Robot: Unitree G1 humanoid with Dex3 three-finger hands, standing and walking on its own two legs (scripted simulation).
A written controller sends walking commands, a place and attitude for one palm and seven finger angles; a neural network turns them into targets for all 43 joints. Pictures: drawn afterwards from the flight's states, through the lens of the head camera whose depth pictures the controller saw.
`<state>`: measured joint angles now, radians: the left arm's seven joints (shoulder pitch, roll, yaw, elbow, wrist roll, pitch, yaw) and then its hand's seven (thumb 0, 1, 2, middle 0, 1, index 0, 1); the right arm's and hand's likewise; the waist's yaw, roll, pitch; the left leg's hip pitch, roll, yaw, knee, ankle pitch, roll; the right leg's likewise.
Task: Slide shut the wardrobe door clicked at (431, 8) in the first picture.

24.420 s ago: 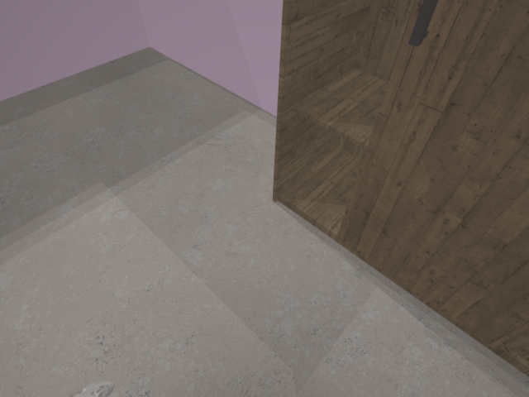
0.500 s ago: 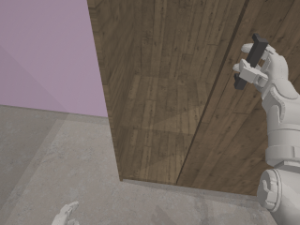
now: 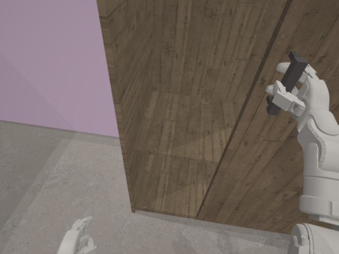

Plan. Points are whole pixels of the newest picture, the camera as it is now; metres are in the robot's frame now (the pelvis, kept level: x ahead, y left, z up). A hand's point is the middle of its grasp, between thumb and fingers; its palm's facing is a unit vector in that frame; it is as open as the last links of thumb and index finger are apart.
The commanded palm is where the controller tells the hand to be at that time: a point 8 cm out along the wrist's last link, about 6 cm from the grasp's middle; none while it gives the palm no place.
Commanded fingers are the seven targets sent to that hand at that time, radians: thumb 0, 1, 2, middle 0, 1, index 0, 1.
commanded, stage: tug the door sideways, standing still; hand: right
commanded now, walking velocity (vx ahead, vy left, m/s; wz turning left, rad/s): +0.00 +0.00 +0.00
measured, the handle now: (282, 83) +0.45 -0.22 +0.22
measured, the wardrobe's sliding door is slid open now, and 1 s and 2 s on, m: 0.36 0.35 0.12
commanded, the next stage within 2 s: step sideways, sliding the door along in 0.44 s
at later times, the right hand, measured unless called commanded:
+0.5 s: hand (276, 93) +0.40 -0.19 +0.23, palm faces +0.18 +0.98 -0.03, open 5.9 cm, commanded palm +0.37 -0.18 +0.23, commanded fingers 0.00 -0.90 -0.90 0.45 1.40 0.45 1.40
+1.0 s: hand (264, 93) +0.41 -0.17 +0.22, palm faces +0.38 +0.92 -0.11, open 6.3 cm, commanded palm +0.38 -0.16 +0.23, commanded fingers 0.00 -0.90 -0.90 0.45 1.40 0.45 1.40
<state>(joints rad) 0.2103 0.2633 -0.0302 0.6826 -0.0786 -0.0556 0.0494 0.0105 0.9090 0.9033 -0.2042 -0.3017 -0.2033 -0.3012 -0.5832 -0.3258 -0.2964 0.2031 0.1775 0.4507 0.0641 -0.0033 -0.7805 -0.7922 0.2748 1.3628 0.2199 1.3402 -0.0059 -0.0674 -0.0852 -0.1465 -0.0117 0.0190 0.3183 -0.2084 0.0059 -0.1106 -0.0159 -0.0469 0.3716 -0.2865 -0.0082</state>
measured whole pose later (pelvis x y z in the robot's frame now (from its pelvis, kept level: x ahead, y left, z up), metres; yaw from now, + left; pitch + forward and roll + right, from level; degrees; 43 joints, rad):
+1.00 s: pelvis -0.01 +0.06 -0.02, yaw -6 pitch -1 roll -1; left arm 0.18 0.26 0.00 0.74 -0.06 -0.05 0.07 0.01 0.91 0.90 -0.21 -0.30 -0.20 -0.30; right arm -0.81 -0.32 -0.20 0.46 0.12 0.06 -0.13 -0.02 -0.74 -0.86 0.45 1.40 0.17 1.37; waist -0.05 -0.06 0.15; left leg -0.29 -0.06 0.12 0.55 -0.24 0.13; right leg -0.34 -0.01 0.02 0.95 -0.52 0.01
